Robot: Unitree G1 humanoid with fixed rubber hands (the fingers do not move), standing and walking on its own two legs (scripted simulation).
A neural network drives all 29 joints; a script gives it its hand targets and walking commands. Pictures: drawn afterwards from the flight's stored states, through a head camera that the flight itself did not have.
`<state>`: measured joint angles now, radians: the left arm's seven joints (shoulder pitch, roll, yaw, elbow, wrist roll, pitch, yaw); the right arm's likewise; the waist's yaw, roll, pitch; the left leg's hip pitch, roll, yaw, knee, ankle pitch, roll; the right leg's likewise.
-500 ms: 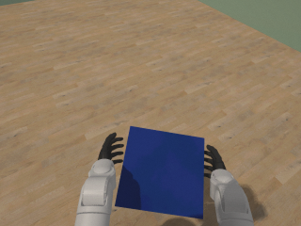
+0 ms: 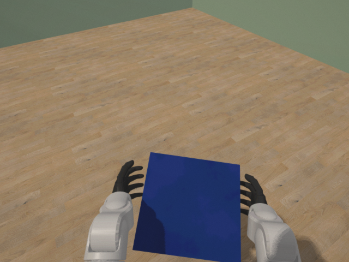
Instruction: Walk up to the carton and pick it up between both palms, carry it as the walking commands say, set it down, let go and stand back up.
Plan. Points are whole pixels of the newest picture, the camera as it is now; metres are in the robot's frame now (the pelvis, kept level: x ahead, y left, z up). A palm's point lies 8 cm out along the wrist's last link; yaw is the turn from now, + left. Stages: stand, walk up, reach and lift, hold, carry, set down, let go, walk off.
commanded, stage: carry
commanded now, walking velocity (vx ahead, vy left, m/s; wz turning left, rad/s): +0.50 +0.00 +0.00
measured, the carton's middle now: (184, 209) +0.30 +0.01 -0.06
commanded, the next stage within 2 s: none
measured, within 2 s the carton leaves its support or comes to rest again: neither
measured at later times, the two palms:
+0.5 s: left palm (114, 105) +0.50 +0.20 +0.13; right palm (221, 110) +0.48 -0.09 +0.12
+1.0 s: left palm (97, 76) +0.65 +0.29 +0.12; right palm (185, 70) +0.68 +0.00 +0.13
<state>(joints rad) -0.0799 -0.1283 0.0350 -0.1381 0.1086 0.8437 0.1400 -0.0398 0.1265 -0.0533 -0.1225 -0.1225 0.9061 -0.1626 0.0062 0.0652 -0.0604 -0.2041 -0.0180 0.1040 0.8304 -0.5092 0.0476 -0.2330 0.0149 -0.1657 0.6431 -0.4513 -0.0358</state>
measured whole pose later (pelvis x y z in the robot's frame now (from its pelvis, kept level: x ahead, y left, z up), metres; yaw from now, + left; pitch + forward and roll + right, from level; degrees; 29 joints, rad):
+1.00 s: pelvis +0.39 +0.11 +0.02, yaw +5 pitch +1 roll +0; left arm -0.23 -0.15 0.03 -0.48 0.13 1.27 0.26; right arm -0.22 0.15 -0.05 -0.43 -0.09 1.27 -0.23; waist 0.02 -0.06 0.05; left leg -0.34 0.02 0.16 0.44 -0.11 0.07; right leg -0.30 -0.08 -0.16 0.50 -0.20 0.01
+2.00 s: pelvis +0.35 +0.11 +0.01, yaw +3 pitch +0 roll -1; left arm -0.21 -0.14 0.02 -0.31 0.14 1.25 0.25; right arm -0.18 0.14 -0.06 -0.31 -0.12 1.28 -0.22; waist -0.01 -0.01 -0.07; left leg -0.44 0.05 0.18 0.54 -0.12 0.07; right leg -0.40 -0.06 -0.14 0.58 -0.19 -0.02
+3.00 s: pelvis +0.23 +0.11 +0.01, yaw +4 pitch -1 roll +0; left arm -0.17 -0.14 0.09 0.12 0.14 0.76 0.22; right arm -0.15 0.13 -0.08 0.14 -0.22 0.81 -0.11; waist 0.05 0.02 0.00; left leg -0.52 0.04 0.05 0.89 -0.30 -0.02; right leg -0.37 0.01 -0.16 0.61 -0.23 -0.08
